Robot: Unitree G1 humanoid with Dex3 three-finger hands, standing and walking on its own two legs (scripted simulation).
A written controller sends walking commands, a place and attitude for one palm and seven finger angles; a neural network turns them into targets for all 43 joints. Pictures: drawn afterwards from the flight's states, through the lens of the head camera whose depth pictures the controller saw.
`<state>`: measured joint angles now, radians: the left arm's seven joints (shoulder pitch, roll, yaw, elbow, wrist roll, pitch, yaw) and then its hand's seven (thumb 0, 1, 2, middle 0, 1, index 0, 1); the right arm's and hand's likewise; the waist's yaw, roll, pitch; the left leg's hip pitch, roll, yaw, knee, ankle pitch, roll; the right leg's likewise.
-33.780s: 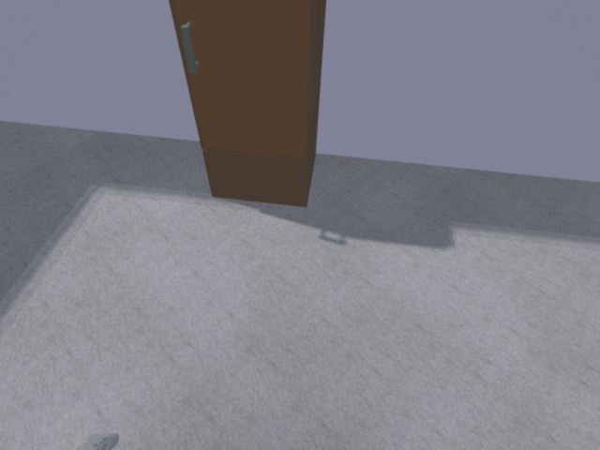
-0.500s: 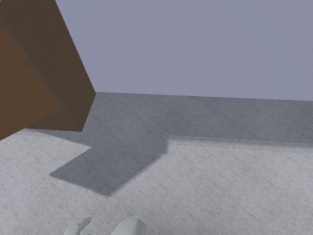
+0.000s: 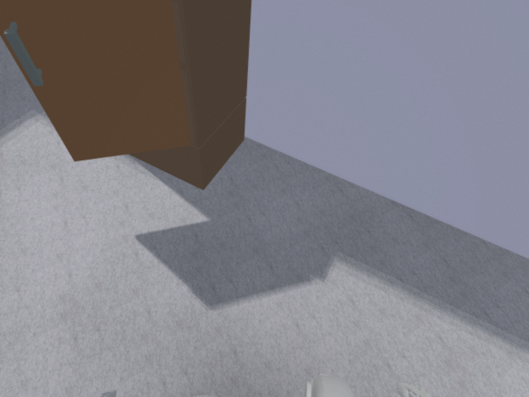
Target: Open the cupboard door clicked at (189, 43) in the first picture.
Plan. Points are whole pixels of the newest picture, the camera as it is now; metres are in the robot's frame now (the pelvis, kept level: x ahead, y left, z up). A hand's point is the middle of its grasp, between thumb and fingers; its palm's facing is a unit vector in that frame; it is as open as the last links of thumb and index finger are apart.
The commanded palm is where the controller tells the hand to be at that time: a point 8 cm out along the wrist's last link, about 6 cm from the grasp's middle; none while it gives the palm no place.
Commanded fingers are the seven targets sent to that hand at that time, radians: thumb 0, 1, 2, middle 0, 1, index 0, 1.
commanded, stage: turn to face it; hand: left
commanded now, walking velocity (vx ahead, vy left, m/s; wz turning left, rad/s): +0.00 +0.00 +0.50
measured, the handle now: (26, 55) +0.82 +0.67 -0.04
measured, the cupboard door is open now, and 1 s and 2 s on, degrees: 43 43 43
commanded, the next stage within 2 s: take the last steps up to it in 0.44 s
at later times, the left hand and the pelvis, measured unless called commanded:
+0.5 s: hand out of the picture +0.04 +0.14 -0.16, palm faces +0.23 -0.94 -0.24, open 7.3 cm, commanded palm none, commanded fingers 0.00 0.90 0.90 -0.20 -0.30 -0.20 -0.30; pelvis +0.01 -0.06 +0.00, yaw +14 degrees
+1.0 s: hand out of the picture +0.02 +0.22 -0.17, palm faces +0.38 -0.91 -0.18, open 7.4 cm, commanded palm none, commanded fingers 0.00 0.90 0.90 -0.20 -0.30 -0.20 -0.30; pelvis +0.05 +0.02 +0.01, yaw +21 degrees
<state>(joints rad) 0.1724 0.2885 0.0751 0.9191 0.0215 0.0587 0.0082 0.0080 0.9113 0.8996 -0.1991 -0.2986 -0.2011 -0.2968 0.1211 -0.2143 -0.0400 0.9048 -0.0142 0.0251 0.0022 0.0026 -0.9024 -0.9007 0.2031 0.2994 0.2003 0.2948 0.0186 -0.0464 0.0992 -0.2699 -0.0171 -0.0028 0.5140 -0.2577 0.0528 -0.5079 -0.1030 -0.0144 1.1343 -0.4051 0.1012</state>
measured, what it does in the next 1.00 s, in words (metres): steps on the spot, turning left: right foot, then left foot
